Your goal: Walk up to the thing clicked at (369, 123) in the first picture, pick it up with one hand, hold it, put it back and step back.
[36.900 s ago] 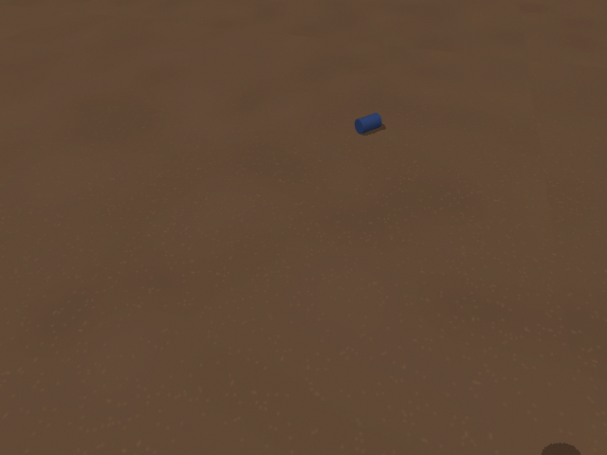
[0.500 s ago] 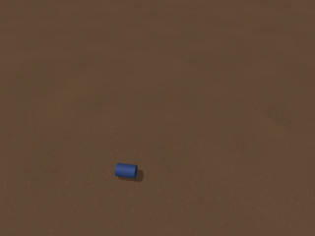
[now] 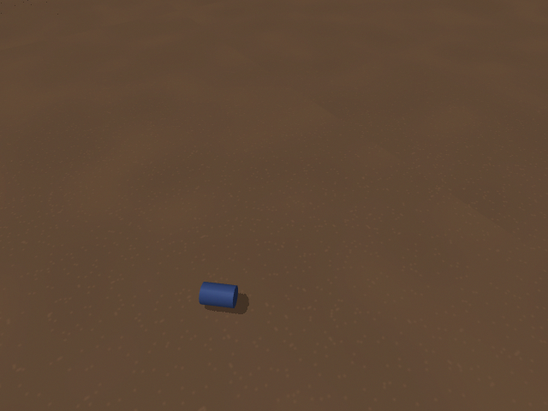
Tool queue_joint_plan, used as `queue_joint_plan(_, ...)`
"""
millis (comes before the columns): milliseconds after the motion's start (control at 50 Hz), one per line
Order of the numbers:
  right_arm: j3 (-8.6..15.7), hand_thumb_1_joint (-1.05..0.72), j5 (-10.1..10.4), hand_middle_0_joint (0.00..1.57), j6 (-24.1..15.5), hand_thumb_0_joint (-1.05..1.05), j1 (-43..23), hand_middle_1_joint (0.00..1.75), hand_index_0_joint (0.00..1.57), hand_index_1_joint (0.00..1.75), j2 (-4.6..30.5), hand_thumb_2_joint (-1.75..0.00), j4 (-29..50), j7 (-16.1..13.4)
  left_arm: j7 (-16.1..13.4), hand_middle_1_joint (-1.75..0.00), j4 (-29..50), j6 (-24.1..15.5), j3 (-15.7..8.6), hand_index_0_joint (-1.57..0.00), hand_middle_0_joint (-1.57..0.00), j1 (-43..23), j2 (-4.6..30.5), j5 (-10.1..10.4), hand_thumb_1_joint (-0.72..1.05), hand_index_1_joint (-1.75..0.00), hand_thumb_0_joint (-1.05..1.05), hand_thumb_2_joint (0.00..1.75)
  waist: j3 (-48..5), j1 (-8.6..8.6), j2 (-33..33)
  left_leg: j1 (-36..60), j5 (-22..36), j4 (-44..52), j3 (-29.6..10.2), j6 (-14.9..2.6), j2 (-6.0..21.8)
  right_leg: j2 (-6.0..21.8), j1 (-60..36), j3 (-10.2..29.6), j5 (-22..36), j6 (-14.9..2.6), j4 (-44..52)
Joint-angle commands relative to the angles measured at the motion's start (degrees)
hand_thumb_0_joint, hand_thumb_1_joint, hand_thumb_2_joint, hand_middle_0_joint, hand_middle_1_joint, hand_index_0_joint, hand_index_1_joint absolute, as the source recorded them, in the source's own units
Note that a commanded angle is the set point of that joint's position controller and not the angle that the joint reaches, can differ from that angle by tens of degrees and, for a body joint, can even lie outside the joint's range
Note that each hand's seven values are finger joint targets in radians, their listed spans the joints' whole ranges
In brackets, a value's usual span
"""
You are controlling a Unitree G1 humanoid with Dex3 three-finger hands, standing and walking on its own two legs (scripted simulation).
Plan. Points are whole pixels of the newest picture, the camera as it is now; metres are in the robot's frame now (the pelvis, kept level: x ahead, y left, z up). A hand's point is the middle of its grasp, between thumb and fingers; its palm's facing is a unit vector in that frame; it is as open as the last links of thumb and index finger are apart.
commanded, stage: stand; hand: left
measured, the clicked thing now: (219, 294) +0.69 +0.26 -0.74
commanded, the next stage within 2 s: walk up in 0.14 s
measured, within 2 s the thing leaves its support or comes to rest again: neither
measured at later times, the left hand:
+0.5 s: hand out of the picture +0.08 +0.32 -0.17, palm faces -0.01 -0.93 -0.36, open 7.4 cm
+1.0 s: hand (152, 315) +0.33 +0.26 -0.14, palm faces -0.05 -0.92 -0.38, open 7.4 cm
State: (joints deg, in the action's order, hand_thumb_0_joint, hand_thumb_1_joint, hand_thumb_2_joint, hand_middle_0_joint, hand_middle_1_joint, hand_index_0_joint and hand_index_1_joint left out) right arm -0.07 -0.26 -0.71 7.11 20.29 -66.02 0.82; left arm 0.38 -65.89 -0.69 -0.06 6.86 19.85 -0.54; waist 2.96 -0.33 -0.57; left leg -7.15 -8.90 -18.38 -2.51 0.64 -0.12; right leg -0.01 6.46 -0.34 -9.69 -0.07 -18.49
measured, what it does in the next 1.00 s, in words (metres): walks ahead: left foot, then right foot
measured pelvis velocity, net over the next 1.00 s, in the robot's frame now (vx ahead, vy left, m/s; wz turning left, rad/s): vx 0.23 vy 0.01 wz -0.02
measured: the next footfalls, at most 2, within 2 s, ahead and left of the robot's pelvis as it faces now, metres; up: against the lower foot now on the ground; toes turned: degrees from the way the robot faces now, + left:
left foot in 0.40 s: +0.14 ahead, +0.15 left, +0.00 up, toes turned +3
right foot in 0.82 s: +0.31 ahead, -0.11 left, +0.00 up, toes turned -2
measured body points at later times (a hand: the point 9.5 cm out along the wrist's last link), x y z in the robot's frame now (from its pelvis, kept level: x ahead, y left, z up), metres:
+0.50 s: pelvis +0.07 +0.04 -0.02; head +0.08 +0.06 +0.43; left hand +0.08 +0.37 -0.15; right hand +0.14 -0.29 -0.12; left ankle +0.10 +0.15 -0.75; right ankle +0.02 -0.10 -0.71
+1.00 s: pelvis +0.23 +0.01 -0.02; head +0.25 -0.02 +0.43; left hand +0.33 +0.31 -0.11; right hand +0.27 -0.31 -0.15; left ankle +0.22 +0.14 -0.69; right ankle +0.28 -0.11 -0.75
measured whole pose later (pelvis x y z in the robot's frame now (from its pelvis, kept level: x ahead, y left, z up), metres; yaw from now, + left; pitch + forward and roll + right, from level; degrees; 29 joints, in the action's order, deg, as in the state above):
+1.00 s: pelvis +0.23 +0.01 -0.02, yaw -1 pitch -3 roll +0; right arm 2.8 0.1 -2.1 18.3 23.7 -49.6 1.9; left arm 2.3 -46.8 -3.1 -2.2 13.7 20.6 -0.7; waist 6.0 -0.2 -2.7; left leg -22.3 -25.7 -58.7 0.3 -1.8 1.9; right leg 1.7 16.7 -2.1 -13.1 -1.7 -33.0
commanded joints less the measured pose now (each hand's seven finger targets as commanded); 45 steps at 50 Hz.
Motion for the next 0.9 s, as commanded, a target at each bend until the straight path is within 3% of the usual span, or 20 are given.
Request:
queue_joint_plan(0, 1.70, -0.90, -0.24, 0.20, -1.11, 0.00, -2.33, 0.30, 0.20, 0.30, 12.11, -0.90, 3.80, -1.10, -0.57, -0.30, 3.46, -1.12, -2.23, -0.20, -0.20, -2.94, 12.89, 0.07, 0.90, -0.30, 0.00, 0.90, -2.91, 0.29, 0.74, -1.67, 1.34, 3.30, -5.35, -1.95, 6.77, 7.06, -0.69, 6.16, 1.47, -1.27, 3.54)
queue_joint_plan(100, 1.38, -0.90, -0.20, 0.20, -1.42, 0.00, -2.20, 0.30, 0.20, 0.30, 12.31, -0.90, 3.81, -1.20, -0.51, -0.30, 3.51, -1.17, -2.16, -0.20, -0.20, -2.57, 12.67, 0.16, 0.90, -0.30, 0.00, 0.90, -3.63, 0.51, 0.18, -0.96, 4.67, 3.17, -5.28, -1.77, 7.02, 7.01, -1.34, 5.83, 3.63, -1.08, 3.12)
queue_joint_plan(120, 4.32, -0.90, -0.93, 0.20, -1.74, 0.00, 1.82, 0.30, 0.20, 0.30, 15.66, -0.90, 6.30, -0.07, 0.63, -0.30, 6.07, -1.46, -5.06, -0.20, -0.20, 0.78, 15.79, -0.39, 0.90, -0.30, 0.00, 0.90, -8.31, 0.74, 0.88, -0.63, -22.29, -0.45, -4.91, -5.20, 3.88, 3.38, -2.93, 4.71, -21.39, -3.43, -0.67)
queue_joint_plan(160, 5.02, -0.90, -1.61, 0.20, -1.45, 0.00, 0.04, 0.30, 0.20, 0.30, 15.56, -0.90, 8.28, 0.62, 1.08, -0.30, 6.40, -1.54, -6.02, -0.20, -0.20, 3.68, 15.83, -1.24, 0.90, -0.30, 0.00, 0.90, 0.47, 2.54, 0.53, -12.54, -31.66, -3.00, -7.49, -6.24, 4.65, 5.46, 1.02, 9.47, -32.20, -5.53, -1.62)
queue_joint_plan(200, 4.78, -0.90, -1.90, 0.20, -1.84, 0.00, -4.76, 0.30, 0.20, 0.30, 12.09, -0.90, 11.36, 0.95, 0.97, -0.30, 6.87, -2.02, -6.85, -0.20, -0.20, 8.72, 16.71, -1.28, 0.90, -0.30, 0.00, 0.90, 6.33, 5.74, 7.03, -25.38, -18.48, -13.76, -0.91, -3.77, 0.95, 11.99, -6.09, 19.16, -29.14, -9.33, 6.00)
queue_joint_plan(240, 5.49, -0.90, -2.22, 0.20, -2.14, 0.00, -4.15, 0.30, 0.20, 0.30, 12.76, -0.90, 12.77, 0.79, 0.64, -0.30, 8.60, -2.91, -8.04, -0.20, -0.20, 10.14, 19.46, -1.60, 0.90, -0.30, 0.00, 0.90, 5.28, 5.67, 8.06, -31.30, -16.82, -26.25, -1.08, -2.23, 3.55, 20.75, -11.54, 27.19, -16.37, -14.64, 10.32)
queue_joint_plan(300, 6.28, -0.90, -1.77, 0.20, -2.68, 0.00, 1.11, 0.30, 0.20, 0.30, 13.23, -0.90, 13.36, 1.82, 1.03, -0.30, 13.18, -2.94, -8.16, -0.20, -0.20, 3.13, 19.67, -1.81, 0.90, -0.30, 0.00, 0.90, 3.23, 1.73, 9.67, -18.71, -17.10, -19.99, -1.03, -2.50, 6.89, 17.87, -1.22, 18.88, -20.62, -13.16, 9.34)
queue_joint_plan(380, 8.62, -0.90, -2.42, 0.20, -3.61, 0.00, 14.47, 0.30, 0.20, 0.30, 13.44, -0.90, 10.27, 1.34, 2.08, -0.30, 16.44, -1.77, -5.94, -0.20, -0.20, 1.58, 14.09, -1.00, 0.90, -0.30, 0.00, 0.90, -0.87, -5.18, 1.90, 11.61, -3.14, -6.96, 5.02, -1.85, -0.04, 5.92, 18.63, 2.76, -11.07, -6.79, -11.30)
queue_joint_plan(400, 9.97, -0.90, -2.93, 0.20, -3.92, 0.00, 18.37, 0.30, 0.20, 0.30, 17.24, -0.90, 10.59, 0.70, 2.29, -0.30, 17.20, -1.73, -4.76, -0.20, -0.20, 4.21, 10.36, -0.34, 0.90, -0.30, 0.00, 0.90, -3.45, -6.70, -10.57, 18.34, -17.24, 2.14, -10.69, -5.21, 9.35, -0.77, 27.47, -1.61, -15.24, -4.32, -27.64)
queue_joint_plan(420, 10.60, -0.90, -3.16, 0.20, -4.30, 0.00, 18.31, 0.30, 0.20, 0.30, 22.76, -0.90, 12.34, 0.60, 1.78, -0.30, 16.97, -1.58, -4.94, -0.20, -0.20, 5.71, 10.53, -0.62, 0.90, -0.30, 0.00, 0.90, -2.66, -6.33, -14.57, 12.52, -32.73, 9.36, -32.31, -11.08, 21.89, -4.28, 31.95, 3.13, -23.54, -3.03, -39.28)
queue_joint_plan(440, 10.46, -0.90, -1.59, 0.20, -4.13, 0.00, 14.01, 0.30, 0.20, 0.30, 22.78, -0.90, 14.25, 0.66, 1.37, -0.30, 16.67, -1.50, -5.90, -0.20, -0.20, 5.06, 15.93, -0.73, 0.90, -0.30, 0.00, 0.90, 1.38, -4.60, -6.84, 4.26, -35.97, 10.18, -33.17, -14.59, 23.81, 0.07, 29.72, 9.09, -22.21, -3.33, -42.41)
queue_joint_plan(480, 8.67, -0.90, -1.05, 0.20, -4.31, 0.00, 8.78, 0.30, 0.20, 0.30, 18.61, -0.90, 16.95, 0.43, 1.56, -0.30, 14.92, -1.63, -5.75, -0.20, -0.20, 9.50, 16.15, 0.06, 0.90, -0.30, 0.00, 0.90, 3.92, -0.85, -3.91, 2.58, -25.72, 7.92, -21.61, -13.55, 19.96, 2.54, 29.61, 9.04, -15.44, -2.95, -42.52)
queue_joint_plan(560, 8.11, -0.90, -0.83, 0.20, -5.06, 0.00, 10.49, 0.30, 0.20, 0.30, 17.30, -0.90, 18.26, 0.28, 2.61, -0.30, 15.02, -1.68, -5.89, -0.20, -0.20, 10.68, 15.36, -0.43, 0.90, -0.30, 0.00, 0.90, 3.91, -0.88, -7.22, 1.37, -6.16, 6.63, -9.12, -12.84, 16.98, 4.47, 25.68, 5.36, -9.73, -0.26, -33.09)
queue_joint_plan(680, 7.91, -0.90, -0.46, 0.20, -4.74, 0.00, 12.26, 0.30, 0.20, 0.30, 17.86, -0.90, 20.68, 0.71, 4.06, -0.30, 18.94, -2.00, -6.11, -0.20, -0.20, 5.52, 13.09, -0.66, 0.90, -0.30, 0.00, 0.90, 3.54, -1.38, -7.82, -2.06, 2.23, 2.40, -0.86, -10.98, 12.89, 3.74, 16.62, -1.45, -0.67, -1.30, -18.34)
queue_joint_plan(760, 6.71, -0.90, 0.04, 0.20, -3.28, 0.00, 10.09, 0.30, 0.20, 0.30, 15.58, -0.90, 22.46, -0.03, 2.68, -0.30, 16.83, -2.53, -6.51, -0.20, -0.20, 11.02, 12.97, -0.61, 0.90, -0.30, 0.00, 0.90, 1.21, 2.40, -2.26, -10.51, 6.62, -10.58, 1.57, -8.34, 10.91, 0.43, 1.02, -3.24, 2.86, -2.18, -12.85)
queue_joint_plan(780, 5.71, -0.90, 0.19, 0.20, -3.18, 0.00, 12.03, 0.30, 0.20, 0.30, 13.34, -0.90, 22.47, -0.15, 2.05, -0.30, 16.44, -2.96, -7.28, -0.20, -0.20, 14.56, 14.71, -0.79, 0.90, -0.30, 0.00, 0.90, -2.40, 4.18, 2.98, -10.92, 7.87, -21.11, 3.99, -6.92, 8.09, 1.16, -4.91, -1.48, 1.02, -3.25, -9.86)
queue_joint_plan(800, 5.05, -0.90, 0.17, 0.20, -3.57, 0.00, 16.00, 0.30, 0.20, 0.30, 11.50, -0.90, 23.65, 0.02, 1.73, -0.30, 16.97, -3.57, -9.31, -0.20, -0.20, 19.84, 19.92, -1.06, 0.90, -0.30, 0.00, 0.90, -7.10, 5.79, 14.76, -18.01, -3.08, -37.27, 6.14, -5.14, 2.97, 10.07, -12.61, 13.05, -8.14, -6.81, -5.01)
queue_joint_plan(820, 5.10, -0.90, 0.42, 0.20, -3.21, 0.00, 17.12, 0.30, 0.20, 0.30, 12.31, -0.90, 23.46, -0.11, 1.57, -0.30, 18.10, -3.69, -9.83, -0.20, -0.20, 19.69, 23.63, -0.13, 0.90, -0.30, 0.00, 0.90, -7.31, 5.48, 18.42, -26.75, -22.09, -47.29, 5.48, -3.74, -2.71, 23.01, -13.58, 35.93, -13.15, -14.28, 3.31)
queue_joint_plan(840, 6.22, -0.90, -0.12, 0.20, -2.81, 0.00, 14.85, 0.30, 0.20, 0.30, 16.47, -0.90, 22.09, -0.62, 1.48, -0.30, 19.30, -3.50, -9.47, -0.20, -0.20, 16.75, 23.00, 0.34, 0.90, -0.30, 0.00, 0.90, -4.23, 5.08, 10.64, -26.11, -24.39, -51.98, -0.33, -3.43, 0.72, 24.83, -6.49, 37.89, -15.81, -18.16, 2.91)
queue_joint_plan(880, 6.17, -0.90, 0.72, 0.20, -2.81, 0.00, 15.16, 0.30, 0.20, 0.30, 15.83, -0.90, 20.69, -0.54, 0.90, -0.30, 20.58, -3.24, -8.33, -0.20, -0.20, 12.15, 19.57, 0.83, 0.90, -0.30, 0.00, 0.90, 0.11, 3.00, 6.85, -25.44, -19.34, -50.35, -2.42, -3.30, 3.44, 19.60, 0.85, 24.63, -12.42, -16.26, 2.11)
